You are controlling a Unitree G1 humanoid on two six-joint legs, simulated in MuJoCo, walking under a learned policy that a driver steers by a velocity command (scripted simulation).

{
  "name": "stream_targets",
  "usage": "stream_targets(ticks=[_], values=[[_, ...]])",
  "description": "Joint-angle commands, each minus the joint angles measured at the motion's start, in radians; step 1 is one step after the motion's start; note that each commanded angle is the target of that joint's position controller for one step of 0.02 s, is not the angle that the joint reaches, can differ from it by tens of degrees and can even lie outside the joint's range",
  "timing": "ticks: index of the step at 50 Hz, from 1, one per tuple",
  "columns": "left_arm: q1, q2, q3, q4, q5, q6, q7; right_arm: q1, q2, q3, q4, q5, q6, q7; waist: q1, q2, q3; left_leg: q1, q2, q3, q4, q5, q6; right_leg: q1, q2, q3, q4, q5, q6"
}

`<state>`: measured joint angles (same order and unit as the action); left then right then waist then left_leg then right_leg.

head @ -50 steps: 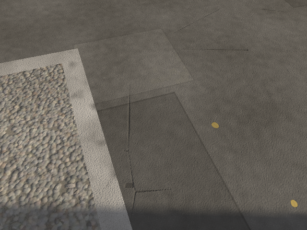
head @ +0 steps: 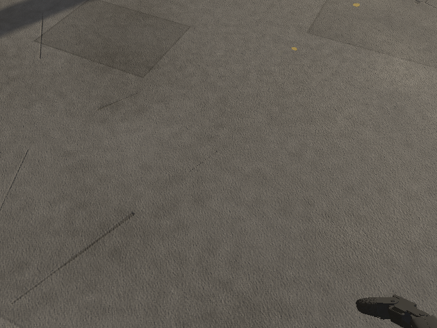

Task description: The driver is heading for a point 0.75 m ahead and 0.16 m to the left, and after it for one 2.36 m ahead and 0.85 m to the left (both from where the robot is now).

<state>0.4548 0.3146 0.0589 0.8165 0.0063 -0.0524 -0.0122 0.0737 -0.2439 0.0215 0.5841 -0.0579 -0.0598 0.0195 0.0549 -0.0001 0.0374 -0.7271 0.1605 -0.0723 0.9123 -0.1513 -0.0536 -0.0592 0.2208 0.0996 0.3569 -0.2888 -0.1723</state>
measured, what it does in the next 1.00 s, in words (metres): walks ahead, turning left: left foot, then right foot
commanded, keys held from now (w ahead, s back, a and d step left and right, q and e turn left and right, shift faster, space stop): w+shift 0.36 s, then w+q+shift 0.64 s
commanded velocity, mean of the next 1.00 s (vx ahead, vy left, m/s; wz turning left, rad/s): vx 1.00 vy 0.00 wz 0.28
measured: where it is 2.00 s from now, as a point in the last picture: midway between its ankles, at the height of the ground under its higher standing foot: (137, 63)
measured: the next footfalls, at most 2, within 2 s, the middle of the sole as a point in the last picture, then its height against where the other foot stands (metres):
left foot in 0.16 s outside the picture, level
right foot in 0.62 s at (256, 237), level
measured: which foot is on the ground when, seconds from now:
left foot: up 0.00-0.14, down 0.16-0.60, up 0.62-1.00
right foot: down 0.00-0.18, up 0.20-0.60, down 0.62-1.00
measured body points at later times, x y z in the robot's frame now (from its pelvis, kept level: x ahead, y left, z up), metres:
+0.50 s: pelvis +0.47 +0.07 +0.00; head +0.49 +0.07 +0.45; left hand +0.74 +0.25 -0.05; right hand +0.34 -0.18 -0.12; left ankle +0.34 +0.17 -0.73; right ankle +0.65 -0.08 -0.68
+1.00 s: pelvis +0.93 +0.07 -0.02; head +0.96 +0.09 +0.43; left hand +0.79 +0.32 -0.15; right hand +1.25 -0.07 -0.08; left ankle +1.11 +0.21 -0.69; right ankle +0.75 -0.07 -0.73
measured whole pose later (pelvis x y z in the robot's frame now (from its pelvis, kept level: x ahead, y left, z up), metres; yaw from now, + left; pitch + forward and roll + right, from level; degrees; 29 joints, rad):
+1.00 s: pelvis +0.93 +0.07 -0.02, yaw +19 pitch +1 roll -2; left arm 0.49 0.29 0.04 0.93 0.02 -0.11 0.01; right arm -0.02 -0.32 -0.03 0.65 -0.02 -0.01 0.09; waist 0.06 0.03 0.04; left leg -0.75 0.04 0.15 0.76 0.03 0.15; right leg 0.26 0.01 -0.32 0.20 -0.44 0.05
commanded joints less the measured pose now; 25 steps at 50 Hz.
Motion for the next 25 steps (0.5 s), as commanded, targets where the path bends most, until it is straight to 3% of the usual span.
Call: stream_targets(ticks=[1,3,4,5,6,7,8,9,10,11,12,13,15,16,18,20,22,23,25], values=[[-0.071,0.132,0.033,-0.072,-0.02,-0.049,-0.009,-0.059,-0.066,-0.014,-0.048,0.024,-0.005,0.017,-0.012,0.007,0.046,0.325,-0.056,0.1,-0.228,0.327,0.033,-0.299,-0.228,0.175,-0.246,0.378,-0.091],[-0.029,0.15,0.036,-0.05,-0.019,-0.052,-0.007,-0.098,-0.097,-0.024,-0.05,0.029,-0.006,0.015,0.02,-0.004,0.042,0.298,-0.079,0.105,-0.319,0.346,0.063,-0.13,-0.272,0.179,-0.23,0.493,-0.069],[-0.02,0.162,0.036,-0.041,-0.014,-0.049,-0.004,-0.1,-0.103,-0.028,-0.046,0.029,-0.004,0.012,0.023,0.0,0.023,0.275,-0.107,0.121,-0.339,0.301,0.075,-0.032,-0.28,0.158,-0.195,0.629,-0.059],[-0.006,0.18,0.038,-0.034,-0.007,-0.047,0.002,-0.087,-0.126,-0.039,-0.05,0.025,-0.01,0.005,0.015,-0.04,0.015,0.299,-0.123,0.119,-0.368,0.228,0.096,0.03,-0.314,0.171,-0.11,0.796,-0.04],[-0.005,0.2,0.041,-0.024,0.002,-0.044,0.009,-0.014,-0.159,-0.055,-0.03,0.023,-0.014,-0.004,-0.025,-0.056,-0.037,0.36,-0.161,0.123,-0.371,0.134,0.11,0.104,-0.326,0.167,-0.006,0.968,-0.017],[-0.018,0.223,0.045,-0.018,0.019,-0.037,0.013,0.125,-0.191,-0.075,0.01,0.029,-0.015,-0.016,-0.097,-0.066,-0.118,0.487,-0.191,0.125,-0.371,0.04,0.124,0.125,-0.322,0.154,0.164,1.049,0.002],[-0.079,0.216,0.043,-0.028,0.035,-0.031,0.015,0.337,-0.225,-0.094,0.068,0.032,-0.013,-0.031,-0.221,-0.061,-0.203,0.719,-0.159,0.116,-0.359,-0.012,0.136,0.005,-0.286,0.118,0.411,0.959,0.016],[-0.096,0.112,0.015,-0.054,0.044,-0.04,0.02,0.556,-0.302,-0.117,0.104,0.008,-0.01,-0.052,-0.301,0.072,-0.331,0.96,0.032,-0.107,-0.324,-0.332,0.151,-0.196,-0.228,0.057,0.817,0.618,0.026],[0.063,0.0,-0.013,-0.093,-0.026,-0.051,0.002,0.481,-0.368,-0.134,0.117,-0.008,-0.011,-0.033,-0.128,0.474,-0.433,1.13,0.248,-0.781,-0.615,-0.557,0.268,-0.526,-0.043,0.038,1.1,-0.135,0.075],[-0.031,0.077,-0.016,-0.075,0.005,-0.044,0.014,0.352,-0.261,-0.124,0.088,0.004,-0.006,-0.014,-0.136,0.21,-0.263,1.023,0.211,-0.773,-0.671,-0.627,0.274,-0.664,-0.138,0.048,1.118,-0.074,0.051],[-0.136,0.099,-0.011,-0.086,0.011,-0.04,0.006,0.298,-0.199,-0.111,0.09,0.015,-0.011,-0.008,-0.135,0.058,-0.16,0.888,0.181,-0.583,-0.652,-0.514,0.276,-0.662,-0.185,0.041,1.069,0.009,0.055],[-0.199,0.09,-0.015,-0.102,0.019,-0.037,-0.004,0.296,-0.158,-0.102,0.118,0.01,-0.014,-0.004,-0.12,-0.033,-0.083,0.762,0.13,-0.459,-0.667,-0.387,0.257,-0.636,-0.214,0.03,1.005,0.023,0.055],[-0.213,0.045,-0.031,-0.125,0.036,-0.018,-0.026,0.316,-0.12,-0.085,0.169,0.012,-0.029,-0.008,-0.067,0.026,-0.028,0.631,0.071,-0.32,-0.704,-0.308,0.233,-0.604,-0.249,0.043,0.924,0.011,0.066],[-0.214,0.029,-0.037,-0.129,0.037,-0.009,-0.032,0.332,-0.115,-0.082,0.188,0.023,-0.038,-0.008,-0.054,0.049,-0.009,0.605,0.056,-0.282,-0.732,-0.286,0.229,-0.61,-0.256,0.042,0.891,0.006,0.073],[-0.277,0.025,-0.046,-0.156,0.041,-0.001,-0.038,0.354,-0.134,-0.085,0.212,0.039,-0.054,-0.006,-0.044,0.052,0.046,0.576,0.047,-0.21,-0.799,-0.215,0.235,-0.683,-0.274,0.026,0.813,0.049,0.09],[-0.413,0.034,-0.057,-0.217,0.05,-0.009,-0.043,0.377,-0.134,-0.081,0.228,0.052,-0.058,0.002,-0.053,0.043,0.097,0.544,0.003,-0.142,-0.86,-0.076,0.258,-0.716,-0.316,-0.071,0.639,0.16,0.118],[-0.505,0.012,-0.076,-0.249,0.043,-0.024,-0.056,0.386,-0.138,-0.085,0.233,0.061,-0.063,0.003,-0.069,0.028,0.109,0.482,-0.047,-0.071,-0.883,0.108,0.248,-0.586,-0.305,-0.115,0.414,0.311,0.136],[-0.532,0.0,-0.083,-0.255,0.035,-0.027,-0.063,0.401,-0.158,-0.091,0.239,0.067,-0.067,0.001,-0.077,0.027,0.102,0.462,-0.043,-0.06,-0.909,0.208,0.247,-0.496,-0.286,-0.139,0.341,0.367,0.135],[-0.556,0.014,-0.08,-0.258,0.026,-0.027,-0.057,0.414,-0.204,-0.101,0.25,0.075,-0.068,-0.001,-0.079,0.032,0.09,0.519,-0.018,-0.063,-0.916,0.365,0.246,-0.406,-0.261,-0.149,0.265,0.423,0.129]])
